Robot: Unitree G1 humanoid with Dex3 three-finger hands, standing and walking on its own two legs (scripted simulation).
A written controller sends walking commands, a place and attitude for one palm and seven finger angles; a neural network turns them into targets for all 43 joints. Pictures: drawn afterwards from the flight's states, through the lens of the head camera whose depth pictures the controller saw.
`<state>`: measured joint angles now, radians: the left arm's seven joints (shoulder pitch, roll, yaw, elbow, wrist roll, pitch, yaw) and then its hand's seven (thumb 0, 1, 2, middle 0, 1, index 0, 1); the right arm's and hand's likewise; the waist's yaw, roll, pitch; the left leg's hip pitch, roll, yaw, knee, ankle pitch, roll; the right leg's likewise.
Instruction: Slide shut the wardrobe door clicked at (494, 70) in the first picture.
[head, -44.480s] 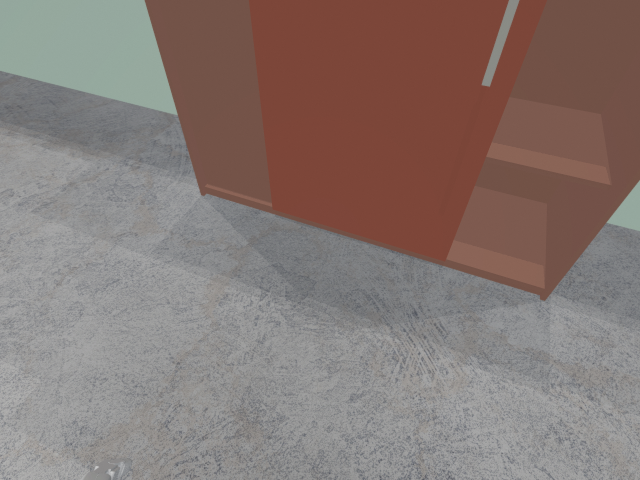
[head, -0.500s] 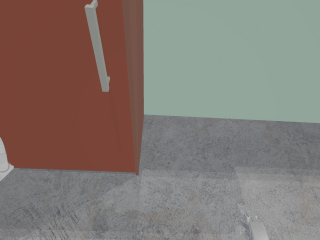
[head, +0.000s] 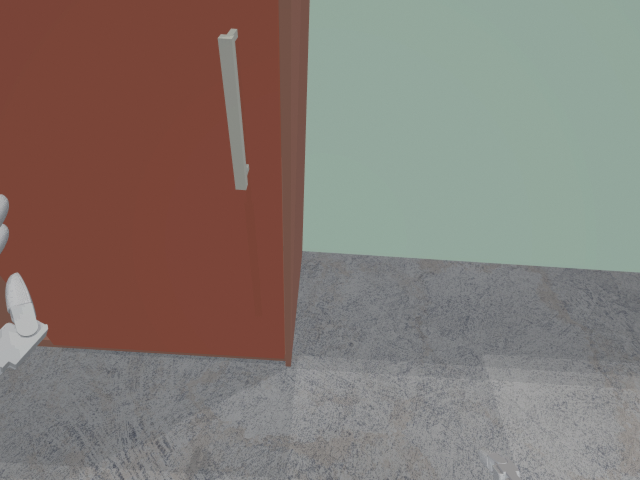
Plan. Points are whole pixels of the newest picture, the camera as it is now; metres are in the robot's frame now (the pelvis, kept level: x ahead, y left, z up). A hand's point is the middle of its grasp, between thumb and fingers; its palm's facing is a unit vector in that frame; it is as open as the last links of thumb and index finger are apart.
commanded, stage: stop stepping back and stand still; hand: left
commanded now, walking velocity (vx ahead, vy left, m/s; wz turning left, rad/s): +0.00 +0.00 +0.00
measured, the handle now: (237, 116) +0.65 +0.20 +0.17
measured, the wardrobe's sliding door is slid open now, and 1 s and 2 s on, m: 0.00 0.00 0.00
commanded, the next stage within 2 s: let the arm hang, fingers relaxed in 0.26 s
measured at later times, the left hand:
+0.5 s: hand (103, 413) +0.20 +0.29 -0.02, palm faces +0.17 -0.88 -0.44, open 7.4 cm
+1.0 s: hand out of the picture -0.01 +0.26 -0.16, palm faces +0.05 -0.96 -0.29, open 7.3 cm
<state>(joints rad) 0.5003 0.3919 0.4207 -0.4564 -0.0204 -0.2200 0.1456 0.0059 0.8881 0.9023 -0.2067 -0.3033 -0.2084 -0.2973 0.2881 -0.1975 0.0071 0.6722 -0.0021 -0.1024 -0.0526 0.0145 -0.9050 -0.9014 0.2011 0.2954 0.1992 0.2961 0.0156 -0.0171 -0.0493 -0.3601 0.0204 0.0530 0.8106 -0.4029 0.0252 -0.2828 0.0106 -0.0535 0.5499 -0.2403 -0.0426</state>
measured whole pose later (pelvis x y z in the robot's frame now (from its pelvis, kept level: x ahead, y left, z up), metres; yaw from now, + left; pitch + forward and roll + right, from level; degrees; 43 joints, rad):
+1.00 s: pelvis +0.00 +0.03 +0.01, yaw +3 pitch -1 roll -1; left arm 0.26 0.27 0.02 1.12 0.02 0.02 0.01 0.00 0.92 0.90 -0.20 -0.30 -0.20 -0.29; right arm 0.26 -0.22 -0.01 1.07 -0.02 0.02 -0.01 0.01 -0.91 -0.90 0.20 0.29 0.20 0.30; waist 0.01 0.03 0.06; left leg -0.24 -0.04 0.03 0.44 -0.20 0.06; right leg -0.22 -0.03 -0.05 0.41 -0.17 0.01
